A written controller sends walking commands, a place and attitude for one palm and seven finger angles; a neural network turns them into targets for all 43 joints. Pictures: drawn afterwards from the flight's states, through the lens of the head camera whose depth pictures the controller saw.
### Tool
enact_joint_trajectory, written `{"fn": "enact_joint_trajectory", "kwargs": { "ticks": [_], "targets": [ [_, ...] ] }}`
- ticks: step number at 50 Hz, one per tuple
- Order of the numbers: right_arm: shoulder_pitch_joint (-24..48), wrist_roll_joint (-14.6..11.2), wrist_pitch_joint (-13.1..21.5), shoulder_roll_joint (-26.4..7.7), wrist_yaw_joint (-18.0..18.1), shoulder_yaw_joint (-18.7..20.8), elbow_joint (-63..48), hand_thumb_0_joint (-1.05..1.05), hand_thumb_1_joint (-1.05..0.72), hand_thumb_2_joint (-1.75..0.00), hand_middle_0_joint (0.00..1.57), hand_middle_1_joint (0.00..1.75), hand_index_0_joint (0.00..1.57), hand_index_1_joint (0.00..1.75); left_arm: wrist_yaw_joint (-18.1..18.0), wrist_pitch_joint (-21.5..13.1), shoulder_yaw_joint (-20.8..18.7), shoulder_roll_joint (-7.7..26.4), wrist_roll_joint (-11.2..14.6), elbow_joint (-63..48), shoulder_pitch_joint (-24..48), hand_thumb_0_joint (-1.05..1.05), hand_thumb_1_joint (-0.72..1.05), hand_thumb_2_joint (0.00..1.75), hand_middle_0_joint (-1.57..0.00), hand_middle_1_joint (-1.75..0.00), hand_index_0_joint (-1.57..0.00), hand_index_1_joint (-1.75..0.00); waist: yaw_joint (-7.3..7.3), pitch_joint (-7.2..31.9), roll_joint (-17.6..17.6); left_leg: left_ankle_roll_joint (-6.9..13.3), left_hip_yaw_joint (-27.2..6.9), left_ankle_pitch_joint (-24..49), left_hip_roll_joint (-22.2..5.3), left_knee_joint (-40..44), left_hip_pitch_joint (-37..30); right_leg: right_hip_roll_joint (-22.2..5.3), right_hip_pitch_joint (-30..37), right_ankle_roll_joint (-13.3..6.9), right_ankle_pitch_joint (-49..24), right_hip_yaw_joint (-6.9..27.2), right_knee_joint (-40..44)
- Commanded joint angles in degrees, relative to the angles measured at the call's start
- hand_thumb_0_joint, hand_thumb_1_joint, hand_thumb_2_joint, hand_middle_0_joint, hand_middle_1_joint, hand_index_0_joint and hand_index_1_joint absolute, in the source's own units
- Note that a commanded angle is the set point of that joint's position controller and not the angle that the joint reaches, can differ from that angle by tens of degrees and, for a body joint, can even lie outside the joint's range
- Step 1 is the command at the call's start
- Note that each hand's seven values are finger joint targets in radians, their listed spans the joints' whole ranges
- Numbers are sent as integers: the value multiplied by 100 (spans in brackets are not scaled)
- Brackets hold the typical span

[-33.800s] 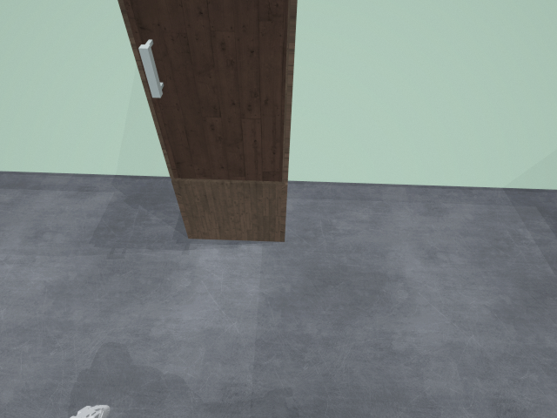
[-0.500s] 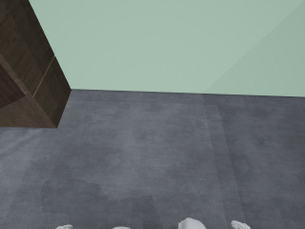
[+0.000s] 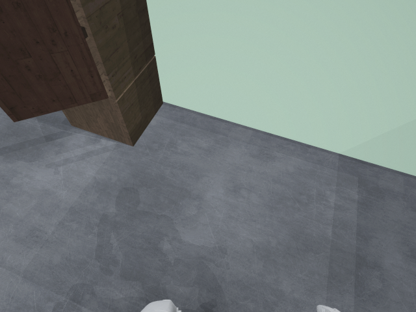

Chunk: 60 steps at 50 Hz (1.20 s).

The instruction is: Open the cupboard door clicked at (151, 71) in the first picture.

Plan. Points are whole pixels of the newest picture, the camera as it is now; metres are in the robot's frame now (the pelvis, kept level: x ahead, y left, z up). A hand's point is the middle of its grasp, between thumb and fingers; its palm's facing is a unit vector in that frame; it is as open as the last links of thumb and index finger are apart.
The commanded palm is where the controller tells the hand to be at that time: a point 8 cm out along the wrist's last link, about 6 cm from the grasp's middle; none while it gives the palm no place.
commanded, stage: turn to face it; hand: left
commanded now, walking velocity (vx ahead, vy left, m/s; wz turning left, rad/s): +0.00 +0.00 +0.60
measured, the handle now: out of the picture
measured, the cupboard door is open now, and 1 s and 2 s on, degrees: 44 44 44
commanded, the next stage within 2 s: take the last steps up to it in 0.58 s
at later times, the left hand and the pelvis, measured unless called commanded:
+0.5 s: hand out of the picture +0.08 +0.18 -0.14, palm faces +0.26 -0.93 -0.27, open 7.4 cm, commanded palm none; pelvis +0.04 -0.03 +0.00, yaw +15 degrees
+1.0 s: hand out of the picture +0.02 +0.22 -0.16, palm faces +0.45 -0.87 -0.19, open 7.4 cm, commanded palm none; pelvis +0.06 +0.03 +0.01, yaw +24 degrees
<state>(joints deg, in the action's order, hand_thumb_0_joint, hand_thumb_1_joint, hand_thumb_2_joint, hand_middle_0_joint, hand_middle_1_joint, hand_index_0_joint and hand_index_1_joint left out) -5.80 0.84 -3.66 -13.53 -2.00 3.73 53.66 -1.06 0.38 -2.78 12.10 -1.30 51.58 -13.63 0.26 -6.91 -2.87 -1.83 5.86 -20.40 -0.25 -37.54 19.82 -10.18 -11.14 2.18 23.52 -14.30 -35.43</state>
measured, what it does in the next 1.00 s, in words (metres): steps on the spot, turning left: left foot, then right foot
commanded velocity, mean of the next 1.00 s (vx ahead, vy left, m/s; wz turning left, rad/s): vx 0.10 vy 0.05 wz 0.36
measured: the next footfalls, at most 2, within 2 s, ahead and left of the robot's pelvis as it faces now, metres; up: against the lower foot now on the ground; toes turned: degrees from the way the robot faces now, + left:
left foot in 0.02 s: +0.05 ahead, +0.12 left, +0.00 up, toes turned +6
right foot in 0.38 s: +0.08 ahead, -0.14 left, +0.00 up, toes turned +8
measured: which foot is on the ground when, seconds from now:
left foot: up 0.00-0.00, down 0.02-0.38, up 0.40-0.74, down 0.76-1.00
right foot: down 0.00-0.02, up 0.04-0.36, down 0.38-0.76, up 0.78-1.00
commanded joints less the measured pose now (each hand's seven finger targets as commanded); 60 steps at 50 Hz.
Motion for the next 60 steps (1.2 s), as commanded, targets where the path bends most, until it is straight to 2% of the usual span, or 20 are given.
{"fn": "enact_joint_trajectory", "kwargs": {
  "ticks": [1, 2, 5, 17, 18, 19, 20, 21, 25, 32, 36, 37, 38, 39, 42, 46, 56, 57, 59, 60],
  "targets": [
    [-1235, 49, 236, -1680, 104, 431, -287, 0, -90, -90, 20, 30, 20, 30, 26, -47, -196, 585, 105, -721, 212, 0, 90, 90, -20, -30, -20, -30, -707, 1674, 2257, 1543, -3093, 5135, -2406, 1424, -2621, 282, -2276, 319, 1616, 490, -2973],
    [-1419, 24, 207, -1633, 146, 396, -172, 0, -90, -90, 20, 30, 20, 30, -48, 51, -199, 751, 38, -830, 541, 0, 90, 90, -20, -30, -20, -30, -735, 1657, 1292, 1712, -2865, 4239, -2507, 1398, -2254, 247, -2301, 220, 1614, 1156, -3297],
    [-391, 74, 238, -1169, 265, 283, -454, 0, -90, -90, 20, 30, 20, 30, 15, 108, -239, 674, 30, -538, 602, 0, 90, 90, -20, -30, -20, -30, -282, 884, 1328, 1242, -2222, 2215, -1626, 1775, -889, 228, -2177, 246, 459, 1462, -3290],
    [-36, 35, 190, -993, 228, 283, -535, 0, -90, -90, 20, 30, 20, 30, 7, -17, -214, 579, 65, -386, -174, 0, 90, 90, -20, -30, -20, -30, 171, 1032, 1074, 817, -2106, 2217, -849, 1002, -85, 901, 179, 163, -868, 1052, 587],
    [-103, -10, 197, -786, 204, 259, -565, 0, -90, -90, 20, 30, 20, 30, -29, -79, -266, 827, 32, -360, -345, 0, 90, 90, -20, -30, -20, -30, 238, 1112, 484, 527, -1861, 1563, -495, 478, 425, 426, 876, 32, -1182, 1505, 1305],
    [-164, -55, 212, -420, 170, 207, -655, 0, -90, -90, 20, 30, 20, 30, -79, -133, -367, 1325, -64, -328, -510, 0, 90, 90, -20, -30, -20, -30, 295, 1193, -1109, 77, -909, -212, 362, -818, 1331, -1066, 1375, -536, -1890, 3090, 1735],
    [-85, -24, 187, -488, 150, 230, -733, 0, -90, -90, 20, 30, 20, 30, -82, -111, -349, 1498, -48, -377, -491, 0, 90, 90, -20, -30, -20, -30, 328, 1063, -1108, 8, -851, -1613, 404, -2118, 1259, -1934, 748, -1117, -2619, 3384, 1812],
    [42, 10, 127, -529, 171, 239, -626, 0, -90, -90, 20, 30, 20, 30, -123, -146, -306, 1211, -21, -353, -317, 0, 90, 90, -20, -30, -20, -30, 248, 888, -1359, 42, -1106, -1475, 175, -2899, 1338, -1648, 410, -1196, -2945, 3302, 1732],
    [-109, -14, 67, -305, 100, 143, -297, 0, -90, -90, 20, 30, 20, 30, -123, -179, -172, 763, 7, -373, 17, 0, 90, 90, -20, -30, -20, -30, -23, 840, -821, -127, -788, -461, -27, -3056, 1306, -771, 715, -830, -4138, 1612, 1326],
    [303, -53, 161, -46, 116, -34, -220, 0, -90, -90, 20, 30, 20, 30, -109, -166, -277, 982, -50, 60, -638, 0, 90, 90, -20, -30, -20, -30, 277, 868, -876, -46, -171, -666, 107, -592, 523, -859, 1159, -887, -5038, 1290, 963],
    [-419, 1, 279, -301, 143, -24, 33, 0, -90, -90, 20, 30, 20, 30, -61, -148, -256, 947, 56, 163, -376, 0, 90, 90, -20, -30, -20, -30, -166, 1020, -532, 155, -52, 901, 72, 1317, -1207, -673, 238, -406, -3780, 928, 250],
    [-693, 60, 340, -775, 161, 67, 79, 0, -90, -90, 20, 30, 20, 30, -15, -124, -248, 760, 85, 61, -379, 0, 90, 90, -20, -30, -20, -30, -281, 1301, 588, 583, -1146, 1711, -836, 1502, -2117, -207, -750, -98, -2199, 552, -659],
    [-1158, 104, 315, -1263, 191, 202, 141, 0, -90, -90, 20, 30, 20, 30, 28, -109, -145, 413, 84, -136, -206, 0, 90, 90, -20, -30, -20, -30, -488, 1299, 2033, 1409, -2686, 2803, -2095, 1724, -2561, 454, -1958, 94, 1336, 398, -1922],
    [-1367, 92, 290, -1230, 248, 192, 253, 0, -90, -90, 20, 30, 20, 30, -14, -19, -132, 498, -12, -209, 329, 0, 90, 90, -20, -30, -20, -30, -640, 1172, 1862, 1612, -2781, 1825, -2138, 1985, -2182, 464, -2234, 24, 1614, 922, -2624],
    [-911, 68, 398, -772, 340, 77, 76, 0, -90, -90, 20, 30, 20, 30, 141, -44, -165, 451, -7, -36, 518, 0, 90, 90, -20, -30, -20, -30, -280, 416, 1185, 1454, -2411, 547, -1616, 2367, -1308, 315, -2552, -31, 387, 1310, -3228],
    [-939, 40, 550, -666, 320, 24, 95, 0, -90, -90, 20, 30, 20, 30, 217, -50, -154, 338, -16, 163, 170, 0, 90, 90, -20, -30, -20, -30, -54, 541, 960, 1323, -1743, 1072, -1192, 2453, -1302, 374, -2174, 13, -172, 1105, -2571],
    [-1269, 57, 534, -566, 280, 25, 379, 0, -90, -90, 20, 30, 20, 30, 202, -196, -155, 245, -17, 127, 242, 0, 90, 90, -20, -30, -20, -30, 131, 454, 718, 1189, -1606, 1082, -902, 1804, -653, 761, -221, -48, -663, 729, 282],
    [-1178, 17, 553, -498, 275, 5, 356, 0, -90, -90, 20, 30, 20, 30, 175, -244, -222, 381, -25, 257, -222, 0, 90, 90, -20, -30, -20, -30, 387, 589, 408, 969, -1339, 921, -625, 1173, -19, 603, 887, -116, -920, 914, 928],
    [-1081, -18, 598, -186, 210, -23, 78, 0, -90, -90, 20, 30, 20, 30, 84, -308, -434, 1351, -47, 569, -1499, 0, 90, 90, -20, -30, -20, -30, 834, 1064, -1704, 343, -382, -1431, 391, -1794, 2003, -2033, 2714, -1116, -440, 4151, 2152],
    [-964, 50, 528, -498, 205, 55, 84, 0, -90, -90, 20, 30, 20, 30, 15, -297, -422, 1216, 14, 571, -1363, 0, 90, 90, -20, -30, -20, -30, 707, 775, -1276, 264, -787, -1304, -33, -2707, 2162, -2308, 2051, -1391, 62, 4339, 2409]
  ]
}}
